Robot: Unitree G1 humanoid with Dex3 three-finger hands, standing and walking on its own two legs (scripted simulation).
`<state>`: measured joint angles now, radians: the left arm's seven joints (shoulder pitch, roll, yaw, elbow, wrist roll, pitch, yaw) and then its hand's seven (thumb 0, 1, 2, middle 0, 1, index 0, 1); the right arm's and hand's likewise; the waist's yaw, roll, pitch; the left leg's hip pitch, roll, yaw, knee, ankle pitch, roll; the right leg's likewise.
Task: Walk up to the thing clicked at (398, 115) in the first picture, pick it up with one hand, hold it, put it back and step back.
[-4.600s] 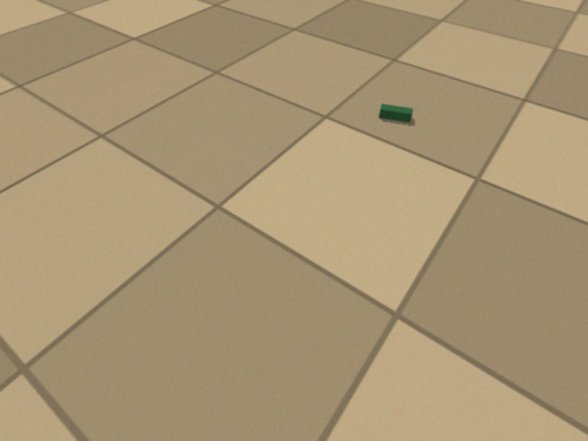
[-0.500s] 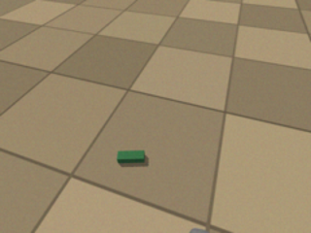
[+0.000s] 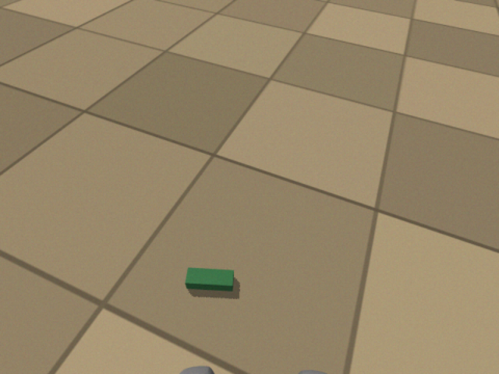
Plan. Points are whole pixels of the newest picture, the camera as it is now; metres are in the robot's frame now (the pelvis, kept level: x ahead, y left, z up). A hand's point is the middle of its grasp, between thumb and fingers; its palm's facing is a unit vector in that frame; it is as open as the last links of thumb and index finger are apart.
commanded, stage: walk up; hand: left
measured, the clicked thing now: (210, 279) +0.57 +0.17 -0.73
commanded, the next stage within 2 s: none
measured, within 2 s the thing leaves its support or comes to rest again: neither
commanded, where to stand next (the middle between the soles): +0.14 -0.02 m, yaw -1 degrees
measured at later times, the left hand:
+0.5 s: hand (125, 353) +0.17 +0.24 -0.14, palm faces -0.04 -0.93 -0.37, open 7.4 cm
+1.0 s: hand (134, 330) +0.21 +0.23 -0.14, palm faces -0.03 -0.94 -0.35, open 7.4 cm
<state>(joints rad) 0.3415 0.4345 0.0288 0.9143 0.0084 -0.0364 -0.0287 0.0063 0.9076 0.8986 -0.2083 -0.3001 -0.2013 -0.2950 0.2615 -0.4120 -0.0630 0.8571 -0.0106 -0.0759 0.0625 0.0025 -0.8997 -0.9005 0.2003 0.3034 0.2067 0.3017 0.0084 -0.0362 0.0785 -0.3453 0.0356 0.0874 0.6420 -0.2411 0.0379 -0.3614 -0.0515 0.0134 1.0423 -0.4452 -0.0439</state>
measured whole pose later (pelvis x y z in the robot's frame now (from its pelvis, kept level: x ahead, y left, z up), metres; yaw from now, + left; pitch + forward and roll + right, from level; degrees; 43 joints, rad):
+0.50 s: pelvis +0.07 -0.02 +0.00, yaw +0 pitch -2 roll +0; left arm 0.16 0.36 0.01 0.93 0.03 -0.03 -0.02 0.00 0.91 0.90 -0.21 -0.30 -0.20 -0.30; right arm 0.22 -0.39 -0.01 0.98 -0.01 -0.02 0.02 0.00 -0.90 -0.90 0.20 0.30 0.21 0.30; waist 0.01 0.02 0.09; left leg -0.30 0.02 0.03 0.71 -0.48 0.02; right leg -0.37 -0.06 -0.04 0.63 -0.22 -0.01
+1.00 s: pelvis +0.13 -0.02 +0.01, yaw -1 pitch -3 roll +0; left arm 0.10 0.36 0.00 1.10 0.00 -0.02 -0.01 0.00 0.91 0.90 -0.21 -0.30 -0.20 -0.29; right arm 0.10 -0.38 -0.01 1.07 0.00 -0.03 0.01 0.00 -0.90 -0.90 0.20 0.30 0.21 0.30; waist 0.01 0.01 0.07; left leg -0.11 0.03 0.05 0.48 -0.32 -0.01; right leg -0.23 -0.02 -0.02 0.52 -0.24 0.00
